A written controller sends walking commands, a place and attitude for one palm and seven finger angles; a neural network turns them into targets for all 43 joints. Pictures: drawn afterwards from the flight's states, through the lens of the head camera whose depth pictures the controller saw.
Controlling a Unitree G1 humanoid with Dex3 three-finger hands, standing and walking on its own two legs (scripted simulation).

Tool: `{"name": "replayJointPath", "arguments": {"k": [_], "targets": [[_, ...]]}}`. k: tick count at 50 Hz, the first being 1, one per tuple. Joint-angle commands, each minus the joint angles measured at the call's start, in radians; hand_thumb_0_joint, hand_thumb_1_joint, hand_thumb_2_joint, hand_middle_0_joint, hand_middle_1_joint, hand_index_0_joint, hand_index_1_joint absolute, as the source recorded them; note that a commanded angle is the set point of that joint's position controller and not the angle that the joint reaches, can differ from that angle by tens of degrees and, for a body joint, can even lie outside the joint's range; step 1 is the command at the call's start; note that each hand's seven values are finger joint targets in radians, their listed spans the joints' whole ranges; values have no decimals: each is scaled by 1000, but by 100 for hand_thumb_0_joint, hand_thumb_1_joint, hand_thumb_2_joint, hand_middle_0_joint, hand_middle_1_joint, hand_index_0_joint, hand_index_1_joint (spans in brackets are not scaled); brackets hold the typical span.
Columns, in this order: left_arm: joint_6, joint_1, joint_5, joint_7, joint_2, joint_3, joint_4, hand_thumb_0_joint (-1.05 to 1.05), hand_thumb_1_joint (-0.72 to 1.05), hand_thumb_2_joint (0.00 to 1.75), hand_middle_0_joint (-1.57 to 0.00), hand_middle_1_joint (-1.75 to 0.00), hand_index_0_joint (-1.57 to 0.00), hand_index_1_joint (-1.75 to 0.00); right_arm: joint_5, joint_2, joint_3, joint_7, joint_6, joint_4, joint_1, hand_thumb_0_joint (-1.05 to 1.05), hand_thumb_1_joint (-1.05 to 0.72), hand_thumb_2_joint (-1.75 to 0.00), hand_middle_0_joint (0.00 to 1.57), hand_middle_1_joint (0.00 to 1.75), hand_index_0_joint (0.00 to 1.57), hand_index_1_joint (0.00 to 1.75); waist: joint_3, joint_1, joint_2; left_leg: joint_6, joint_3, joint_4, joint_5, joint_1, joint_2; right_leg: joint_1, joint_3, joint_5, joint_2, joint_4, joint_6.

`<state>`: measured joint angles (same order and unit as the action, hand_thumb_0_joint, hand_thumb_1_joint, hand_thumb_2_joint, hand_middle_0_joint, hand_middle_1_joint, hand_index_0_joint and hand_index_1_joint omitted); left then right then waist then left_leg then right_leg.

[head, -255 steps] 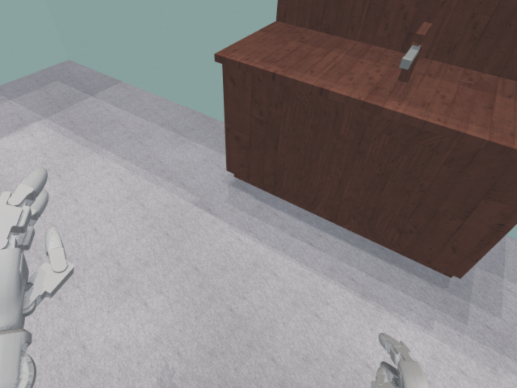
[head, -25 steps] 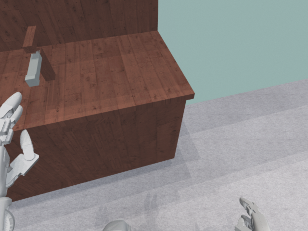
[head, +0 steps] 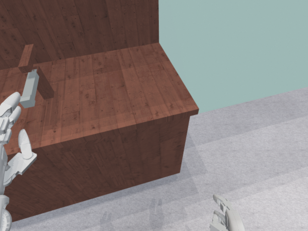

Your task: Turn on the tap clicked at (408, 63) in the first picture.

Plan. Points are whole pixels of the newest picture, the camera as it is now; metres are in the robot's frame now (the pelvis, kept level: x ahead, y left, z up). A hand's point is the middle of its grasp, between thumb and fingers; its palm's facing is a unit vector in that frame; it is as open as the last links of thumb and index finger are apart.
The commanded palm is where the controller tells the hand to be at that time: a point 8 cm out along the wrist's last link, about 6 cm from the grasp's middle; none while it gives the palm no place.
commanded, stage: come to a stop and stand still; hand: left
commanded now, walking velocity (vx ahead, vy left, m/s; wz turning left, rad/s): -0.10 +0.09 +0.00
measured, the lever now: (27, 101) +0.44 +0.41 +0.09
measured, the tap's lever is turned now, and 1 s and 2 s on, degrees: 0 0 0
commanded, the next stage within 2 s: look again from close up in 1.62 s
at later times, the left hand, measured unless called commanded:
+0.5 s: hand out of the picture +0.14 +0.26 +0.18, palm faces +0.48 -0.80 -0.36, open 7.4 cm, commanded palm +0.10 +0.29 +0.18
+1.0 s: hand out of the picture +0.09 +0.24 +0.17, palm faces +0.46 -0.78 -0.42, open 7.4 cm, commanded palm +0.04 +0.28 +0.18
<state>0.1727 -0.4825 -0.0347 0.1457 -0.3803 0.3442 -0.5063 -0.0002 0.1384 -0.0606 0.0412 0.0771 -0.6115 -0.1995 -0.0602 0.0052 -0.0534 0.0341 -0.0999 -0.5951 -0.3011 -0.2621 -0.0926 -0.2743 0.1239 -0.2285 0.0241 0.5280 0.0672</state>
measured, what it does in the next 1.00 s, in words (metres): walks backwards: left foot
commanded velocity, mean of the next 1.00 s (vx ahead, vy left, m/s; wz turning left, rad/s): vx -0.01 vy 0.02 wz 0.00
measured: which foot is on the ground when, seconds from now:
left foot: up 0.00-0.26, down 0.28-1.00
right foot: down 0.00-1.00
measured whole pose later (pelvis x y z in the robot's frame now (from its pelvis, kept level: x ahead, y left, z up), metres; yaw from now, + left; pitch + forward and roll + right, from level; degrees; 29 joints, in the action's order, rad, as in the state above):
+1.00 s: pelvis -0.11 -0.01 -0.01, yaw +3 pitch -5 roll +1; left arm 0.17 -0.46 0.00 0.15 -0.34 0.34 -0.44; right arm 0.00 0.20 0.00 0.06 0.07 -0.65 -0.25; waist -0.05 0.00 0.00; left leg 0.01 -0.05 -0.63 -0.36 -0.32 -0.04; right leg -0.36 0.05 -0.15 0.03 0.55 0.06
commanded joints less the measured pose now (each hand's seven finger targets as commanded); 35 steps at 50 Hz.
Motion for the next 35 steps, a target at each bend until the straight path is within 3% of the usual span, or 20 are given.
{"name": "replayJointPath", "arguments": {"k": [1, 2, 5, 10, 12, 13, 15, 16, 17, 18, 20, 23, 26, 27, 29, 30, 31, 33, 34, 35], "targets": [[44, 57, -4, 28, -156, 129, -139, 0, 90, 90, -20, -30, -20, -30, 10, 131, 77, 9, 48, 149, 68, 0, -90, -90, 20, 30, 20, 30, 200, -3, 229, -1, 94, -265, -203, -109, 61, 173, -376, 680, -357, -173, 76], [47, 53, -1, 32, -164, 139, -144, 0, 90, 90, -20, -30, -20, -30, 8, 125, 68, 12, 43, 146, 74, 0, -90, -90, 20, 30, 20, 30, 203, -3, 210, -3, 121, -293, -206, -130, 59, 180, -348, 649, -361, -162, 77], [57, 43, 8, 42, -156, 138, -172, 0, 90, 90, -20, -30, -20, -30, 5, 123, 56, 23, 20, 154, 112, 0, -90, -90, 20, 30, 20, 30, 228, 0, 161, 0, 102, -225, -157, -138, 60, 239, -242, 647, -320, -118, 63], [58, -4, 7, 52, -171, 150, -259, 0, 90, 90, -20, -30, -20, -30, 1, 151, 80, 33, -5, 173, 90, 0, -90, -90, 20, 30, 20, 30, 230, 5, 146, -16, 77, -19, -91, -62, 66, 209, -255, 400, -308, -159, 55], [60, -19, 9, 55, -166, 144, -270, 0, 90, 90, -20, -30, -20, -30, -3, 153, 83, 34, -8, 171, 69, 0, -90, -90, 20, 30, 20, 30, 233, -4, 107, -22, 65, 120, 24, 34, 76, 157, -235, 242, -260, -155, 18], [61, -4, 6, 56, -164, 134, -286, 0, 90, 90, -20, -30, -20, -30, -2, 164, 90, 35, -8, 173, 63, 0, -90, -90, 20, 30, 20, 30, 225, -9, 73, -28, 78, 179, 92, 77, 51, 127, -220, 144, -230, -140, -4], [73, 25, 8, 56, -173, 127, -306, 0, 90, 90, -20, -30, -20, -30, 1, 196, 102, 44, -1, 183, 77, 0, -90, -90, 20, 30, 20, 30, 172, 5, -97, -76, 218, 265, 197, 47, -95, 65, -163, 1, -107, -58, -58], [76, 12, 9, 52, -156, 116, -266, 0, 90, 90, -20, -30, -20, -30, 8, 200, 98, 43, 7, 187, 78, 0, -90, -90, 20, 30, 20, 30, 154, 18, -128, -90, 231, 286, 196, -19, -134, 85, -132, -43, -76, -22, -70], [77, 32, 12, 48, -154, 116, -238, 0, 90, 90, -20, -30, -20, -30, 2, 182, 84, 45, 14, 175, 88, 0, -90, -90, 20, 30, 20, 30, 108, 10, -207, -101, 243, 333, 129, -131, -151, 112, -105, -79, -64, 40, -76], [76, 70, 20, 44, -138, 97, -214, 0, 90, 90, -20, -30, -20, -30, 0, 181, 82, 43, 21, 170, 89, 0, -90, -90, 20, 30, 20, 30, 57, 9, -220, -100, 227, 359, 30, -231, -153, 142, -100, -109, -62, 94, -77], [81, 185, 29, 37, -121, 65, -207, 0, 90, 90, -20, -30, -20, -30, 5, 180, 88, 44, 39, 167, 76, 0, -90, -90, 20, 30, 20, 30, 21, 5, -164, -90, 196, 349, -95, -277, -129, 152, -104, -76, -55, 83, -80], [71, 180, 34, 31, -95, 37, -102, 0, 90, 90, -20, -30, -20, -30, 8, 188, 92, 36, 55, 152, 58, 0, -90, -90, 20, 30, 20, 30, 49, -1, -61, -74, 161, 264, -125, -230, -68, 170, -136, -5, -61, -41, -78], [69, 211, 40, 21, -103, 38, -109, 0, 90, 90, -20, -30, -20, -30, 0, 182, 87, 29, 58, 149, 72, 0, -90, -90, 20, 30, 20, 30, 23, 1, 2, -55, 124, 229, -293, -243, 2, 94, -226, -233, -90, -157, -64], [68, 206, 41, 21, -115, 51, -101, 0, 90, 90, -20, -30, -20, -30, -5, 177, 85, 27, 54, 145, 66, 0, -90, -90, 20, 30, 20, 30, 18, 2, 50, -55, 117, 195, -315, -232, 21, 52, -261, -330, -106, -206, -58], [63, 202, 39, 23, -138, 68, -116, 0, 90, 90, -20, -30, -20, -30, -10, 165, 83, 22, 46, 139, 62, 0, -90, -90, 20, 30, 20, 30, 31, 0, 147, -46, 85, 63, -255, -145, 73, -57, -355, -484, -168, -324, -32], [62, 216, 33, 26, -168, 93, -154, 0, 90, 90, -20, -30, -20, -30, -13, 163, 84, 19, 43, 135, 65, 0, -90, -90, 20, 30, 20, 30, 62, -3, 166, -39, 76, 4, -187, -77, 90, -95, -382, -490, -203, -353, -13], [62, 210, 29, 29, -167, 93, -166, 0, 90, 90, -20, -30, -20, -30, -15, 148, 77, 18, 39, 129, 65, 0, -90, -90, 20, 30, 20, 30, 97, -9, 187, -41, 86, -22, -127, -23, 91, -94, -370, -451, -226, -350, 0], [63, 176, 23, 33, -163, 104, -189, 0, 90, 90, -20, -30, -20, -30, -19, 143, 71, 17, 33, 121, 66, 0, -90, -90, 20, 30, 20, 30, 159, -12, 123, -45, 98, 55, -65, 31, 83, -40, -291, -339, -197, -289, -7], [64, 144, 20, 35, -167, 115, -185, 0, 90, 90, -20, -30, -20, -30, -18, 143, 70, 19, 30, 124, 71, 0, -90, -90, 20, 30, 20, 30, 156, -9, 77, -50, 116, 114, -83, 22, 68, -25, -261, -320, -163, -259, -24], [66, 136, 16, 32, -161, 118, -203, 0, 90, 90, -20, -30, -20, -30, -19, 150, 71, 19, 27, 135, 71, 0, -90, -90, 20, 30, 20, 30, 161, -5, -4, -50, 149, 201, -127, -26, 43, 21, -219, -317, -125, -203, -39]]}}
